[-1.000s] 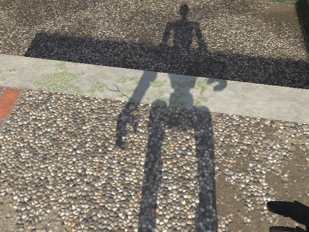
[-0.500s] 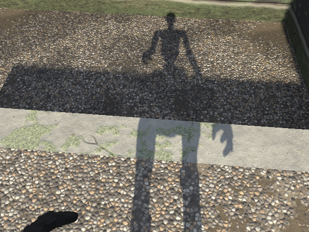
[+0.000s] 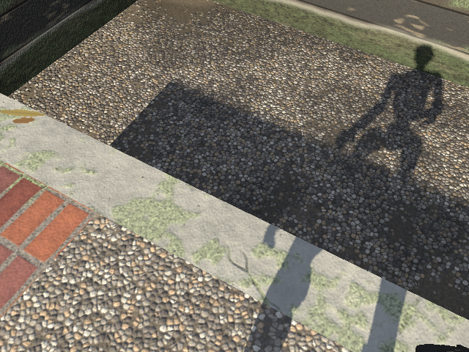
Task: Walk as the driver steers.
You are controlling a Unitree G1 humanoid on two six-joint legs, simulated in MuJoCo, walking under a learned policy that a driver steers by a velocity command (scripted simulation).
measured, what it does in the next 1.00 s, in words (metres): walks ahead: right foot, then left foot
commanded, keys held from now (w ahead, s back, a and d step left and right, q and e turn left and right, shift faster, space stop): w+q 0.50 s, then q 0.06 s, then e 0.44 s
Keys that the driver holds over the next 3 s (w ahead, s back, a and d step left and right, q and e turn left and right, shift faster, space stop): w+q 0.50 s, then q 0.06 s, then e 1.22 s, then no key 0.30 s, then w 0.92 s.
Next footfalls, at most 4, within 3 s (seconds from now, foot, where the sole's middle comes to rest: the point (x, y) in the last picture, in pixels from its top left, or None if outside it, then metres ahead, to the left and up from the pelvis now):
0.50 right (264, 341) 0.49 -0.04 -0.76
0.86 left None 0.42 0.20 -0.76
1.18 right None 0.45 -0.05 -0.76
1.60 left None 0.43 0.18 -0.76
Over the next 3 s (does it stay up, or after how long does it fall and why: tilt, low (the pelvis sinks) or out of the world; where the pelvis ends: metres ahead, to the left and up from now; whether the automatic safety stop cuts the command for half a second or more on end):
stays up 0.51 -0.04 0.01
